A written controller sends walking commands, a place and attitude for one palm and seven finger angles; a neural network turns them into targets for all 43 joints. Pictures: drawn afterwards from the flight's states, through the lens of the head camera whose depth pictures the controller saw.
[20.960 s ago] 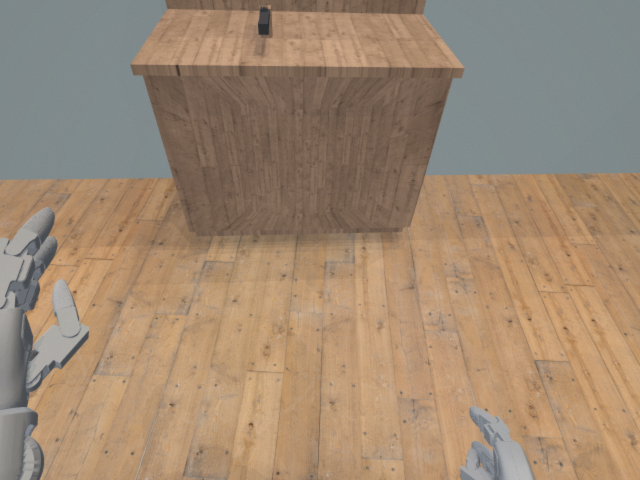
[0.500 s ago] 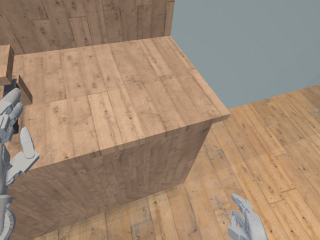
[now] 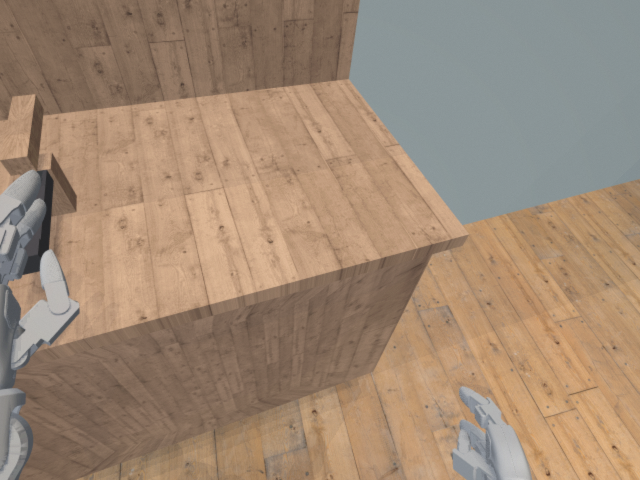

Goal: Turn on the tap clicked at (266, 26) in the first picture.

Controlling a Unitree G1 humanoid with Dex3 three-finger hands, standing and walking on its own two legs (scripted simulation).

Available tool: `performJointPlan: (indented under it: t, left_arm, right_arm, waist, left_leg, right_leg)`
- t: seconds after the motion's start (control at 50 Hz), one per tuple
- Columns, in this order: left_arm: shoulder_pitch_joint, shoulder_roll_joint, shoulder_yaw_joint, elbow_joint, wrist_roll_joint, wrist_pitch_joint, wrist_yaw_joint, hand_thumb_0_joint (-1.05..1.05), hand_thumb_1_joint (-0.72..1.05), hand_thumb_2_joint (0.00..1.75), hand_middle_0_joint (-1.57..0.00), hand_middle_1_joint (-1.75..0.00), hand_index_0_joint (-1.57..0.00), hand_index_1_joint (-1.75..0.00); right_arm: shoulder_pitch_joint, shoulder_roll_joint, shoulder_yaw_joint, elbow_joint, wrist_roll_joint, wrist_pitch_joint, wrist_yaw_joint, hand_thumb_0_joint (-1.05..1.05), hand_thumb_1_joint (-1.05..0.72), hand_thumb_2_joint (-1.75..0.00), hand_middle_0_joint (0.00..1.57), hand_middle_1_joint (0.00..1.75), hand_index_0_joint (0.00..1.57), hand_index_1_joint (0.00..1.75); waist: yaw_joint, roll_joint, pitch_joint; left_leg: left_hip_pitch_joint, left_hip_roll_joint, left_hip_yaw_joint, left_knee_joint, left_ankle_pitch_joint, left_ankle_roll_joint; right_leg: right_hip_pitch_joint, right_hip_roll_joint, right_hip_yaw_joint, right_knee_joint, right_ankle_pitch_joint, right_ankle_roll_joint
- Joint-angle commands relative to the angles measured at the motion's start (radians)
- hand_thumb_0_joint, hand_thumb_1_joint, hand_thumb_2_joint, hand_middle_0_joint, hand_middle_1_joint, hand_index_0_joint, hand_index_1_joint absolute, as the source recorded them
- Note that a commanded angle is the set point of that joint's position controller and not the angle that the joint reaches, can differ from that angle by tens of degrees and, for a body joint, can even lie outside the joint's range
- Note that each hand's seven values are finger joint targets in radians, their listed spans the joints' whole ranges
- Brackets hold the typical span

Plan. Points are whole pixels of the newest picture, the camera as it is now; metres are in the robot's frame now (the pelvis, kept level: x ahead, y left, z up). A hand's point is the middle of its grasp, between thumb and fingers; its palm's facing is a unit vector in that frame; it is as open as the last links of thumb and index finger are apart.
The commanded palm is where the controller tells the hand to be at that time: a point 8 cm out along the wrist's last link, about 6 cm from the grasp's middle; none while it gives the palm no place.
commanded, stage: look again from close up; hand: left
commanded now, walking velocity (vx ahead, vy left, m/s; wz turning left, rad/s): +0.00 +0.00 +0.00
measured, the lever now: (30, 256) +0.31 +0.37 +0.09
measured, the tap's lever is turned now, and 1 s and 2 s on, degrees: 0 0 0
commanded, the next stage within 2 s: turn the palm inward beside the body in 0.14 s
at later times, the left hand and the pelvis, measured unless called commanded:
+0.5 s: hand (102, 316) +0.22 +0.23 +0.15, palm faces +0.38 -0.87 -0.33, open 7.4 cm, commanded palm +0.15 +0.27 +0.17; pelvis +0.00 -0.02 +0.00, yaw +2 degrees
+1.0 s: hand (109, 328) +0.21 +0.22 +0.14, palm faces +0.54 -0.80 -0.24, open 7.4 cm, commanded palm +0.15 +0.26 +0.16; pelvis +0.01 -0.05 -0.01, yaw +5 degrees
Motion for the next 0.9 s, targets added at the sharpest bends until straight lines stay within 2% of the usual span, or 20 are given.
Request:
performJointPlan:
  t: [0.0,0.2,0.22,0.24,0.26,0.28,0.3,0.32,0.34,0.38,0.42,0.46,0.5,0.52,0.6,0.64,0.68,0.74,0.8,0.88]
  left_arm:
    - [-0.057,0.136,0.093,-0.163,-0.005,-0.054,0.013,0.0,0.9,0.9,-0.2,-0.3,-0.2,-0.3]
    - [-0.092,0.151,0.092,-0.204,0.0,-0.056,0.019,0.0,0.9,0.9,-0.2,-0.3,-0.2,-0.3]
    - [-1.047,0.982,0.363,-0.561,0.042,-0.228,0.045,0.0,0.9,0.9,-0.2,-0.3,-0.2,-0.3]
    - [-0.619,0.444,0.319,0.09,0.13,-0.011,-0.017,0.0,0.9,0.9,-0.2,-0.3,-0.2,-0.3]
    - [-0.41,0.16,0.051,0.105,0.03,0.05,-0.045,0.0,0.9,0.9,-0.2,-0.3,-0.2,-0.3]
    - [-0.396,0.227,0.147,-0.043,-0.028,0.073,-0.041,0.0,0.9,0.9,-0.2,-0.3,-0.2,-0.3]
    - [-0.316,0.113,0.079,0.017,-0.103,0.133,-0.082,0.0,0.9,0.9,-0.2,-0.3,-0.2,-0.3]
    - [-0.217,0.039,0.05,0.083,-0.165,0.189,-0.112,0.0,0.9,0.9,-0.2,-0.3,-0.2,-0.3]
    - [-0.206,0.048,0.027,0.038,-0.177,0.226,-0.129,0.0,0.9,0.9,-0.2,-0.3,-0.2,-0.3]
    - [-0.105,0.055,-0.018,0.024,-0.131,0.286,-0.132,0.0,0.9,0.9,-0.2,-0.3,-0.2,-0.3]
    - [-0.085,0.16,0.047,-0.026,-0.056,0.298,-0.085,0.0,0.9,0.9,-0.2,-0.3,-0.2,-0.3]
    - [-0.147,0.2,0.1,-0.095,-0.029,0.251,-0.025,0.0,0.9,0.9,-0.2,-0.3,-0.2,-0.3]
    - [-0.225,0.217,0.171,-0.093,-0.061,0.158,0.033,0.0,0.9,0.9,-0.2,-0.3,-0.2,-0.3]
    - [-0.32,0.279,0.221,-0.185,-0.075,0.096,0.059,0.0,0.9,0.9,-0.2,-0.3,-0.2,-0.3]
    - [-0.36,0.199,0.116,-0.109,-0.053,-0.032,0.104,0.0,0.9,0.9,-0.2,-0.3,-0.2,-0.3]
    - [-0.393,0.199,0.062,-0.08,-0.018,-0.012,0.098,0.0,0.9,0.9,-0.2,-0.3,-0.2,-0.3]
    - [-0.375,0.164,-0.011,-0.034,-0.02,0.057,0.065,0.0,0.9,0.9,-0.2,-0.3,-0.2,-0.3]
    - [-0.367,0.152,-0.036,0.027,-0.061,0.184,0.007,0.0,0.9,0.9,-0.2,-0.3,-0.2,-0.3]
    - [-0.323,0.196,0.06,0.022,-0.099,0.254,-0.002,0.0,0.9,0.9,-0.2,-0.3,-0.2,-0.3]
    - [-0.171,0.165,0.136,-0.04,-0.142,0.208,0.036,0.0,0.9,0.9,-0.2,-0.3,-0.2,-0.3]
  right_arm:
    - [-0.066,-0.14,-0.06,-0.15,0.002,-0.046,-0.007,0.0,-0.9,-0.9,0.2,0.3,0.2,0.3]
    - [-0.075,-0.139,-0.061,-0.152,0.001,-0.048,-0.012,0.0,-0.9,-0.9,0.2,0.3,0.2,0.3]
    - [0.085,-0.185,0.139,-0.288,0.035,-0.047,-0.077,0.0,-0.9,-0.9,0.2,0.3,0.2,0.3]
    - [0.012,-0.122,-0.051,-0.077,-0.093,-0.071,-0.049,0.0,-0.9,-0.9,0.2,0.3,0.2,0.3]
    - [-0.024,-0.126,-0.033,-0.078,-0.07,-0.086,0.013,0.0,-0.9,-0.9,0.2,0.3,0.2,0.3]
    - [0.016,-0.206,-0.073,-0.05,-0.057,-0.073,0.022,0.0,-0.9,-0.9,0.2,0.3,0.2,0.3]
    - [-0.023,-0.191,-0.069,-0.055,-0.04,-0.08,0.011,0.0,-0.9,-0.9,0.2,0.3,0.2,0.3]
    - [-0.057,-0.186,-0.056,-0.052,-0.016,-0.085,0.011,0.0,-0.9,-0.9,0.2,0.3,0.2,0.3]
    - [-0.085,-0.209,-0.052,-0.042,-0.008,-0.085,0.015,0.0,-0.9,-0.9,0.2,0.3,0.2,0.3]
    - [-0.14,-0.214,-0.04,-0.065,0.011,-0.073,0.02,0.0,-0.9,-0.9,0.2,0.3,0.2,0.3]
    - [-0.179,-0.212,-0.031,-0.088,0.017,-0.054,0.021,0.0,-0.9,-0.9,0.2,0.3,0.2,0.3]
    - [-0.191,-0.188,-0.038,-0.107,-0.015,-0.055,0.009,0.0,-0.9,-0.9,0.2,0.3,0.2,0.3]
    - [-0.19,-0.168,-0.043,-0.088,-0.025,-0.065,-0.005,0.0,-0.9,-0.9,0.2,0.3,0.2,0.3]
    - [-0.194,-0.16,-0.04,-0.082,-0.021,-0.075,-0.01,0.0,-0.9,-0.9,0.2,0.3,0.2,0.3]
    - [-0.16,-0.135,-0.04,-0.016,-0.037,-0.116,-0.014,0.0,-0.9,-0.9,0.2,0.3,0.2,0.3]
    - [-0.167,-0.143,-0.037,-0.001,-0.037,-0.124,-0.02,0.0,-0.9,-0.9,0.2,0.3,0.2,0.3]
    - [-0.191,-0.155,-0.033,0.003,-0.033,-0.123,-0.036,0.0,-0.9,-0.9,0.2,0.3,0.2,0.3]
    - [-0.211,-0.173,-0.033,0.011,-0.016,-0.104,-0.064,0.0,-0.9,-0.9,0.2,0.3,0.2,0.3]
    - [-0.252,-0.17,-0.042,0.005,-0.012,-0.084,-0.083,0.0,-0.9,-0.9,0.2,0.3,0.2,0.3]
    - [-0.231,-0.152,-0.05,-0.007,-0.009,-0.079,-0.065,0.0,-0.9,-0.9,0.2,0.3,0.2,0.3]
  waist:
    - [-0.005,0.095,-0.149]
    - [-0.003,0.098,-0.168]
    - [-0.068,0.394,-0.135]
    - [0.081,0.372,-0.435]
    - [-0.002,0.226,-0.304]
    - [0.011,0.23,-0.446]
    - [0.054,0.227,-0.441]
    - [0.061,0.201,-0.374]
    - [0.067,0.152,-0.294]
    - [0.062,0.058,-0.148]
    - [0.058,0.036,-0.068]
    - [0.049,-0.01,-0.108]
    - [0.045,-0.081,-0.143]
    - [0.05,-0.041,-0.191]
    - [0.028,0.186,-0.183]
    - [0.005,0.234,-0.191]
    - [-0.002,0.218,-0.149]
    - [-0.001,0.081,-0.115]
    - [0.042,-0.055,-0.155]
    - [0.077,-0.099,-0.24]
  left_leg:
    - [-0.123,0.076,-0.058,-0.135,0.112,-0.035]
    - [-0.113,0.071,-0.059,-0.129,0.105,-0.025]
    - [-0.287,0.075,-0.121,-0.089,0.11,0.003]
    - [0.098,0.056,-0.098,-0.049,0.62,-0.104]
    - [0.073,0.048,-0.084,-0.053,0.819,-0.167]
    - [0.183,0.071,-0.078,-0.022,0.839,-0.16]
    - [0.192,0.057,-0.075,-0.022,0.784,-0.145]
    - [0.161,0.058,-0.064,-0.038,0.703,-0.14]
    - [0.078,0.052,-0.052,-0.042,0.569,-0.115]
    - [-0.043,0.04,-0.053,-0.075,0.346,-0.06]
    - [-0.117,0.033,-0.049,-0.101,0.192,-0.034]
    - [-0.142,0.015,-0.053,-0.079,0.081,-0.017]
    - [-0.17,0.001,-0.052,-0.035,-0.006,-0.013]
    - [-0.153,-0.004,-0.046,-0.02,-0.044,-0.014]
    - [-0.181,-0.027,-0.035,0.062,-0.137,-0.022]
    - [-0.198,-0.029,-0.038,0.085,-0.143,-0.016]
    - [-0.22,-0.025,-0.046,0.092,-0.156,-0.018]
    - [-0.245,-0.009,-0.069,0.108,-0.139,-0.024]
    - [-0.277,0.012,-0.104,0.124,-0.108,-0.039]
    - [-0.257,0.014,-0.11,0.105,-0.02,-0.032]
  right_leg:
    - [0.162,-0.021,0.031,-0.015,0.148,-0.026]
    - [0.176,-0.025,0.036,-0.022,0.153,-0.027]
    - [0.143,0.036,0.003,0.134,-0.094,0.035]
    - [0.137,0.016,-0.023,0.099,0.037,-0.074]
    - [0.052,0.064,-0.095,0.058,0.095,-0.072]
    - [0.027,0.065,-0.081,0.093,0.141,-0.055]
    - [0.026,0.044,-0.07,0.078,0.117,-0.052]
    - [0.039,0.045,-0.084,0.057,0.129,-0.052]
    - [0.053,0.03,-0.099,0.037,0.169,-0.051]
    - [0.049,0.02,-0.111,0.038,0.109,-0.048]
    - [0.034,0.024,-0.101,0.037,0.023,-0.051]
    - [0.006,0.017,-0.082,0.04,-0.091,-0.043]
    - [-0.025,0.015,-0.047,0.018,-0.216,-0.026]
    - [-0.027,0.017,-0.023,0.012,-0.268,-0.022]
    - [-0.077,-0.019,0.039,-0.006,-0.372,-0.031]
    - [-0.078,-0.04,0.065,-0.015,-0.387,-0.036]
    - [-0.074,-0.064,0.102,-0.041,-0.438,-0.037]
    - [-0.03,-0.108,0.178,-0.093,-0.496,-0.014]
    - [0.036,-0.151,0.22,-0.089,-0.444,0.024]
    - [0.075,-0.117,0.14,-0.004,-0.194,0.029]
